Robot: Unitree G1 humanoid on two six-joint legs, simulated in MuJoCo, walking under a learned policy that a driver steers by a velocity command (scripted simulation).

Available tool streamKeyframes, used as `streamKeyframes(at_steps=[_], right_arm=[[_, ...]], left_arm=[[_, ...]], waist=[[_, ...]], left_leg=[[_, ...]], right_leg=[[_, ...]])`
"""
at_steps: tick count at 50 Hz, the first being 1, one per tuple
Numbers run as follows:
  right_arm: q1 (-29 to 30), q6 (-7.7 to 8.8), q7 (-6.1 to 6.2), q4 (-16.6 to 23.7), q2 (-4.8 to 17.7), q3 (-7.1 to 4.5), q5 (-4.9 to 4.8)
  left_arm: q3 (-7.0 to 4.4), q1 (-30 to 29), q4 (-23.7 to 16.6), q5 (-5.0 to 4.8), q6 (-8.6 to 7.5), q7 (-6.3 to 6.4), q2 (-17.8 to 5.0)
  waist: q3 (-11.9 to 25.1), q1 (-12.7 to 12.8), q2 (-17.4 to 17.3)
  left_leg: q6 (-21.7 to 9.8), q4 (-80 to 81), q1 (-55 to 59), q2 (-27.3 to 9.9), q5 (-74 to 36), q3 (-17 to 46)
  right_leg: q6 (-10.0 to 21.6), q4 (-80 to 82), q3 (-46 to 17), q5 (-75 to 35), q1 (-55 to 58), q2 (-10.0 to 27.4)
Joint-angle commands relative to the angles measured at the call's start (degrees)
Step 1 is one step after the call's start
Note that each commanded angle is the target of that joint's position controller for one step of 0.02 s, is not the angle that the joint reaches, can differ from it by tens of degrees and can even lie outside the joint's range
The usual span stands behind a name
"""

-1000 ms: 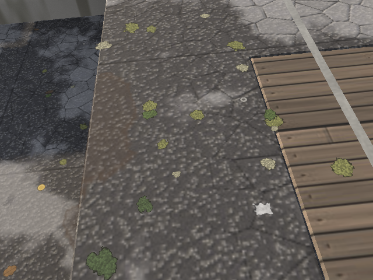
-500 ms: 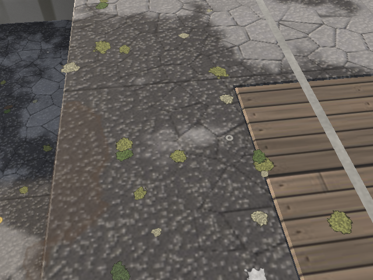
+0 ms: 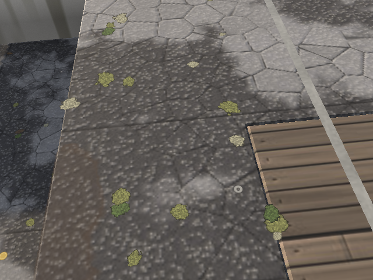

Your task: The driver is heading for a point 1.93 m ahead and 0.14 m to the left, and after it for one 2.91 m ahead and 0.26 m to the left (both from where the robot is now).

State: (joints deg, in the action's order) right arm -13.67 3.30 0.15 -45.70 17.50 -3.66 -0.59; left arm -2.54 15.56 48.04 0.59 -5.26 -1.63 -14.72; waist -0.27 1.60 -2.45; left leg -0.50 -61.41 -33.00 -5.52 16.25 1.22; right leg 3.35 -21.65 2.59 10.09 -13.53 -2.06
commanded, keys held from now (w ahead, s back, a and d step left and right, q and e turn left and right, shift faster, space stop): no key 1.00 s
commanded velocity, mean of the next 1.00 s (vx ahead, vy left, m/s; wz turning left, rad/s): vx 0.10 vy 0.00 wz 0.00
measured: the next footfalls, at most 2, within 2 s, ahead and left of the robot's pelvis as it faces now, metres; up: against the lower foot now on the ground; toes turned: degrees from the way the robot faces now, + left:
left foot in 0.24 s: +0.28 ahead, +0.13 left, +0.00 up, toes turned +1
right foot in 0.52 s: +0.22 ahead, -0.12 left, +0.00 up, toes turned +0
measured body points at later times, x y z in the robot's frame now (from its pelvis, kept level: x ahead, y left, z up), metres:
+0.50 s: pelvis +0.16 +0.02 -0.01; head +0.18 +0.03 +0.44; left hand +0.24 +0.29 -0.15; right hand +0.30 -0.22 -0.13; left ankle +0.24 +0.13 -0.74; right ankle +0.17 -0.12 -0.74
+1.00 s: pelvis +0.22 +0.00 -0.01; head +0.23 -0.01 +0.44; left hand +0.26 +0.24 -0.16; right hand +0.30 -0.26 -0.15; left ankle +0.24 +0.13 -0.74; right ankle +0.18 -0.12 -0.74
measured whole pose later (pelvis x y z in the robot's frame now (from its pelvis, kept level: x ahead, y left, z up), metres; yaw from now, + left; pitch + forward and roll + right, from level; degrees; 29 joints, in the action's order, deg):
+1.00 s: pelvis +0.22 +0.00 -0.01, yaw +0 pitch -1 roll +0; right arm -7.5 -0.8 2.1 -59.5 12.9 -2.7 -0.1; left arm -1.9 12.7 60.2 0.1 -0.5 1.8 -11.4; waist -2.3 0.1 -0.2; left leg 1.0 -28.4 -14.6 -1.4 12.6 -0.4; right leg -0.1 -28.1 0.4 19.0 -8.0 0.4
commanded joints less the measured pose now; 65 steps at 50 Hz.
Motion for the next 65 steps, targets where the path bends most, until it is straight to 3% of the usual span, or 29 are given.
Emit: streamKeyframes(at_steps=[1,4,8,10,12,13,14,15,16,17,18,19,21,24,26,27,28,30,34,37,45,65], right_arm=[[-1.4,-0.1,0.46,3.2,1.8,-0.54,0.82],[3.6,0.46,0.17,4.0,-0.5,0.54,1.0],[8.4,0.54,-0.55,5.2,0.7,0.42,0.9],[8.0,0.68,-0.94,5.5,2.2,-0.11,1.19],[2.1,0.92,-0.63,3.3,4.3,-1.13,1.96],[-0.8,0.89,-0.08,3.1,8.4,-1.96,2.65],[-2.1,0.14,0.28,2.9,6.8,-1.22,3.39],[-3.5,-0.57,-0.01,2.1,2.4,-0.17,2.19],[-1.4,-0.98,-0.34,1.9,1.7,0.26,1.25],[2.0,-1.33,-0.34,2.1,1.6,0.4,0.94],[5.9,-1.63,-0.27,2.6,2.0,0.39,1.08],[9.0,-1.96,0.02,3.0,2.6,0.15,1.51],[11.4,-2.68,0.45,2.8,2.8,-0.13,2.3],[11.3,-3.12,0.86,1.2,1.6,0.12,1.2],[8.4,-2.97,0.71,-0.8,-0.4,0.81,1.3],[7.1,-2.99,0.68,-1.2,0.2,0.54,1.43],[7.3,-2.98,0.92,-1.4,-0.2,0.56,1.52],[6.8,-2.99,1.41,-2.5,0.1,0.38,1.42],[5.5,-2.86,1.57,-5.1,0.0,0.32,1.33],[5.7,-2.74,1.54,-6.6,0.2,0.2,0.73],[5.7,-3.48,1.98,-10.7,0.8,0.1,0.55],[6.0,-4.12,2.62,-16.7,0.7,0.31,0.54]], left_arm=[[-1.89,-3.4,-2.9,0.15,-1.11,0.66,-8.1],[-1.91,-1.8,-1.4,-0.18,-0.29,1.42,-8.5],[-2.0,1.3,1.3,-0.8,0.81,1.77,-9.3],[-2.24,0.2,1.9,-1.12,1.35,2.01,-9.7],[-1.97,0.2,2.4,-1.12,1.66,2.19,-8.6],[-1.26,3.3,2.2,0.26,1.16,2.07,-6.6],[0.33,11.1,4.1,0.7,0.83,1.78,-1.9],[0.12,9.8,4.9,-0.18,1.64,1.54,-3.9],[-0.69,6.6,3.9,-1.18,2.63,1.55,-6.6],[-0.85,3.5,3.3,-1.64,3.8,2.08,-6.3],[-0.99,1.7,2.9,-1.15,4.93,2.67,-5.9],[-1.07,1.4,2.9,-0.74,5.84,3.21,-5.7],[-0.7,3.4,4.3,-0.32,6.34,3.75,-3.7],[-0.57,5.5,6.4,0.39,5.94,3.31,-2.3],[-0.8,2.7,5.3,1.93,6.03,3.23,-4.2],[-1.42,0.8,4.7,1.33,6.04,3.62,-7.3],[-1.59,-0.8,5.4,0.73,5.76,3.68,-7.1],[-0.89,-2.5,5.9,0.73,4.54,3.65,-4.2],[-0.72,-0.4,7.9,0.02,3.11,3.16,-3.8],[-0.72,0.2,8.8,-0.24,3.28,3.36,-4.0],[-0.56,0.3,10.5,-0.59,4.23,3.64,-3.3],[-0.05,1.3,13.3,-0.29,4.77,3.84,-1.9]], waist=[[0.4,-3.0,6.0],[1.4,-1.3,6.4],[2.7,0.6,6.8],[3.2,-0.6,6.9],[6.3,-3.4,5.0],[11.5,-2.6,-0.3],[18.5,-0.7,-9.0],[20.8,-2.8,-10.2],[16.8,-2.8,-6.8],[12.1,-1.9,-3.6],[8.2,-0.9,-2.7],[6.5,0.3,-4.5],[5.8,1.5,-6.5],[6.8,2.6,-5.1],[3.0,1.2,-2.1],[-0.1,-1.1,2.0],[-2.0,-1.9,6.6],[-2.2,-2.3,8.2],[0.2,-1.6,5.3],[1.4,-1.2,4.1],[1.5,-1.3,2.3],[-1.5,-1.9,2.9]], left_leg=[[1.6,6.4,-3.0,-1.6,-5.7,0.8],[1.4,19.9,2.0,0.5,-15.5,-1.1],[0.2,28.1,5.1,2.7,-20.0,-0.6],[-1.4,31.0,6.7,3.2,-17.5,-0.3],[-3.6,37.6,17.5,4.4,-27.3,-1.4],[-6.9,33.6,29.7,-2.9,-52.1,4.8],[-16.6,31.3,43.9,-13.8,-62.4,16.1],[-19.8,34.3,42.6,-16.2,-55.5,21.6],[-18.0,37.4,37.4,-14.3,-39.9,21.1],[-15.5,40.0,31.8,-12.5,-27.1,19.7],[-13.6,42.8,25.2,-11.1,-17.5,17.9],[-11.9,45.1,19.9,-9.5,-10.3,16.1],[-10.5,47.0,12.6,-6.2,-5.8,11.1],[-8.4,46.1,9.6,-3.8,3.6,6.7],[-3.4,44.6,7.9,-0.9,13.3,4.9],[-1.4,43.2,10.1,1.8,12.7,2.8],[-0.3,40.7,15.9,3.6,7.1,0.5],[-0.8,37.4,20.9,3.3,-0.3,0.3],[-1.8,35.6,21.9,3.2,-10.8,0.0],[-1.5,34.9,23.0,3.1,-15.3,-0.2],[-0.9,34.5,24.5,3.0,-19.8,-0.5],[-0.1,36.6,24.4,3.1,-14.0,-0.7]], right_leg=[[10.0,10.3,-9.2,-30.3,1.9,14.0],[7.6,9.0,-3.3,-37.0,1.9,11.0],[6.8,5.8,-4.4,-34.2,7.3,12.6],[5.8,1.7,-6.0,-33.0,9.4,13.7],[2.8,-6.5,-5.0,-30.9,9.0,9.9],[0.0,-15.0,-3.1,-19.1,2.8,6.0],[-3.7,-28.0,-3.1,7.6,-8.7,1.6],[-5.5,-35.4,-6.0,29.4,-11.6,1.2],[-5.9,-38.2,-7.4,30.9,-14.2,3.0],[-6.3,-38.0,-6.9,28.7,-15.7,4.3],[-6.7,-34.7,-6.6,25.8,-15.1,5.4],[-6.9,-30.3,-6.4,22.6,-11.8,6.3],[-6.8,-22.9,-4.2,16.3,-3.7,5.2],[-5.1,-10.7,-1.7,1.2,5.5,3.8],[-3.1,-4.5,-4.9,0.5,5.3,6.4],[-1.8,-2.5,-6.4,9.2,-0.8,8.0],[-1.4,-0.5,-6.7,18.0,-8.3,7.0],[-2.8,1.8,-6.6,15.8,-10.6,6.7],[-3.2,-0.8,-5.5,3.8,-4.4,5.8],[-2.9,-1.8,-5.0,-1.8,-1.9,5.4],[-2.4,-2.1,-4.2,-9.1,1.1,4.9],[-2.5,0.8,-3.3,-2.3,0.5,4.0]])
Velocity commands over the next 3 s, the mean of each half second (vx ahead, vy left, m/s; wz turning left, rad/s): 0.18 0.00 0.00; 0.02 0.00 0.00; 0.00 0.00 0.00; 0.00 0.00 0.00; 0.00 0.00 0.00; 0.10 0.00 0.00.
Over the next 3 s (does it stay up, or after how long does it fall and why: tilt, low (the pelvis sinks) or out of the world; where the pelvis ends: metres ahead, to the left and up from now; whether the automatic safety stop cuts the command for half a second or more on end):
stays up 0.27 0.02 -0.02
